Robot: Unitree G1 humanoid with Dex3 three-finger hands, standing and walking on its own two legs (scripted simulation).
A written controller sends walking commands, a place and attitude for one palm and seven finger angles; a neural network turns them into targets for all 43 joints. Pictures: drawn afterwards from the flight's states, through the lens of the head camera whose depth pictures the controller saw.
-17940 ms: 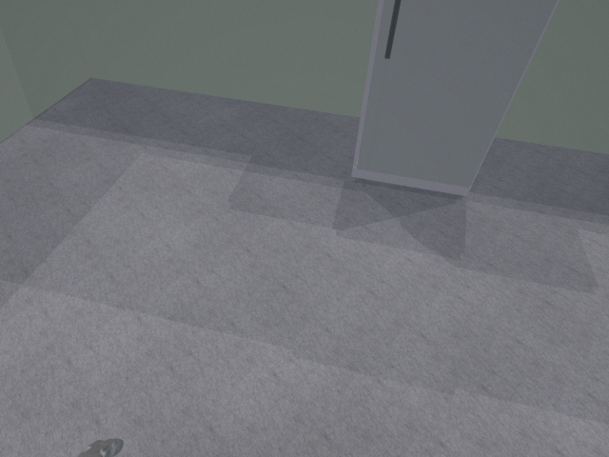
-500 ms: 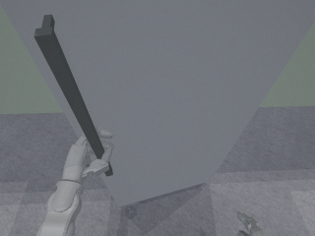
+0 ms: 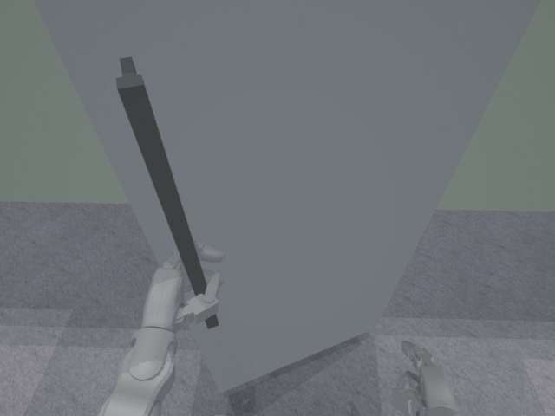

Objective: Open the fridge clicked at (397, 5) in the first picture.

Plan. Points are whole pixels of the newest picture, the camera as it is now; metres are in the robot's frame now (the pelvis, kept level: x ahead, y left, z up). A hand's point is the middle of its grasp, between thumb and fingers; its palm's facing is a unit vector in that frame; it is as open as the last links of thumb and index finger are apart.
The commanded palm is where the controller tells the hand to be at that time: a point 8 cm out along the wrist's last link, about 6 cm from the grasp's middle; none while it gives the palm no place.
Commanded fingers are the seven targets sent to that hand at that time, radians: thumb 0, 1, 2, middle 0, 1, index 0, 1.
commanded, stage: walk backward, drawing the door open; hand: left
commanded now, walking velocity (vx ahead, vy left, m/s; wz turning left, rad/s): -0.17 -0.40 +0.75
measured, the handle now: (183, 235) +0.31 +0.13 +0.14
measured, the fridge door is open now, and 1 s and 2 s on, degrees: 23 61 69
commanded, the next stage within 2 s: stop walking and hold the door back in 1.08 s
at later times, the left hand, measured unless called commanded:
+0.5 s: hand (282, 395) +0.15 +0.00 +0.05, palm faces +0.27 -0.94 -0.22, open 5.8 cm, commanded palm +0.10 +0.04 +0.05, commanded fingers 0.00 0.90 0.90 -0.45 -1.40 -0.45 -1.40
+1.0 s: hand out of the picture +0.07 -0.15 +0.05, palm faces +0.74 -0.62 -0.27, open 6.0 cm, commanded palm +0.01 -0.14 +0.05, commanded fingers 0.00 0.90 0.90 -0.45 -1.40 -0.45 -1.40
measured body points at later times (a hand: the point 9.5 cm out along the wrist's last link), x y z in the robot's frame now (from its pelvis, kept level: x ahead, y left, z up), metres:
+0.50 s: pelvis -0.06 -0.18 +0.00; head -0.02 -0.19 +0.45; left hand +0.13 +0.05 +0.07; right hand +0.15 -0.32 -0.11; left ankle -0.13 +0.03 -0.72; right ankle +0.05 -0.24 -0.67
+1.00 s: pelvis +0.00 -0.44 +0.00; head +0.03 -0.42 +0.45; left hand +0.02 -0.12 +0.07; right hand +0.24 -0.50 -0.11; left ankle -0.14 -0.22 -0.71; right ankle +0.13 -0.52 -0.72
